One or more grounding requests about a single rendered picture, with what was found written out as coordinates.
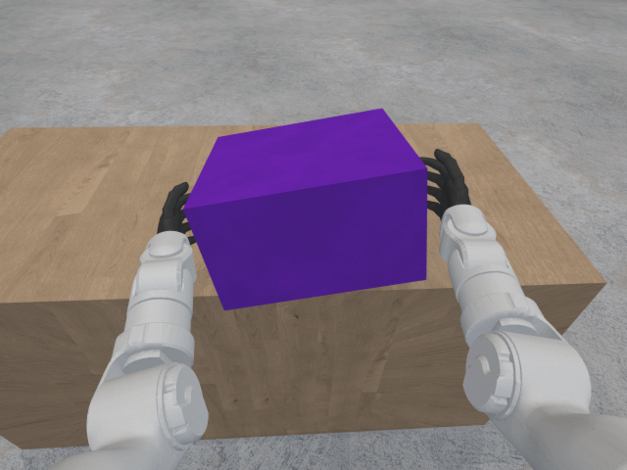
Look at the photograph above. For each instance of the robot left hand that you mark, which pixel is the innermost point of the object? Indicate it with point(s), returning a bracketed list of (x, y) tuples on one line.
[(172, 216)]

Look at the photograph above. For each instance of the left robot upper arm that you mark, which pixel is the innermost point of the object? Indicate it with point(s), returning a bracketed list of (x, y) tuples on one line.
[(145, 420)]

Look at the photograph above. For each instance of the robot right forearm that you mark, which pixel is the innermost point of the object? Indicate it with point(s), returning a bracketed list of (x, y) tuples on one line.
[(485, 285)]

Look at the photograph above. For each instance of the robot right hand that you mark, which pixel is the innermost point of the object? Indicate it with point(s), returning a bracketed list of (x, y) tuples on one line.
[(453, 190)]

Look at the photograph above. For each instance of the robot left forearm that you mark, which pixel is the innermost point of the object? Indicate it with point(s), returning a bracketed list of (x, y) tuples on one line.
[(159, 313)]

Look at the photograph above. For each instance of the right robot upper arm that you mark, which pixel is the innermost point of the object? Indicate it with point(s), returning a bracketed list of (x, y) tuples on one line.
[(536, 391)]

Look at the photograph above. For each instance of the pedestal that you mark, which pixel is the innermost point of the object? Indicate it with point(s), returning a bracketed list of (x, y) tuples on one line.
[(78, 206)]

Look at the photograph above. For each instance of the carton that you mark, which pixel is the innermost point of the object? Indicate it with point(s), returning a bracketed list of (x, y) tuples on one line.
[(309, 209)]

